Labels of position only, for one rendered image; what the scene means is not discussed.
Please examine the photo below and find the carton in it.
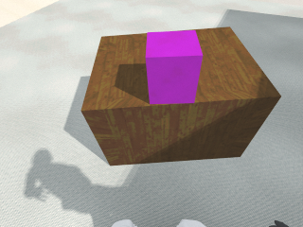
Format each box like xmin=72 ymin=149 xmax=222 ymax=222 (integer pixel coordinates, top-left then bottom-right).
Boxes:
xmin=145 ymin=30 xmax=203 ymax=104

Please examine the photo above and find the pedestal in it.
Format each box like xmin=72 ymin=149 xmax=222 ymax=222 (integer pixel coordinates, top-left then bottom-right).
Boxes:
xmin=80 ymin=26 xmax=281 ymax=166

